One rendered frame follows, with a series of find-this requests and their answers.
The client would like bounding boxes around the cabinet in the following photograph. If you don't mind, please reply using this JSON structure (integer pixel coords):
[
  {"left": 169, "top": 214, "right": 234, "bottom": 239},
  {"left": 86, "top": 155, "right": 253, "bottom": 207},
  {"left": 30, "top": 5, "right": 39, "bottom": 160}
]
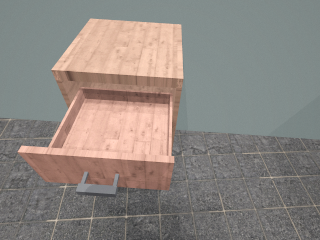
[{"left": 51, "top": 18, "right": 184, "bottom": 153}]

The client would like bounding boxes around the handle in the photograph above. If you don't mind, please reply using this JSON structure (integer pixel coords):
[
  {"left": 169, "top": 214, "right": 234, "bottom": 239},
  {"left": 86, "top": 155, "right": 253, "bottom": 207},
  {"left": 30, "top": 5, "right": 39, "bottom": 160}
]
[{"left": 75, "top": 171, "right": 120, "bottom": 198}]

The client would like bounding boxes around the drawer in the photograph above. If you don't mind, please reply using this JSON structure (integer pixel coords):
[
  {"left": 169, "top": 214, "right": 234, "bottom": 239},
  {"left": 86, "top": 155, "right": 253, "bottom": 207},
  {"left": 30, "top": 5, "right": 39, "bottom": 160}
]
[{"left": 18, "top": 87, "right": 174, "bottom": 191}]

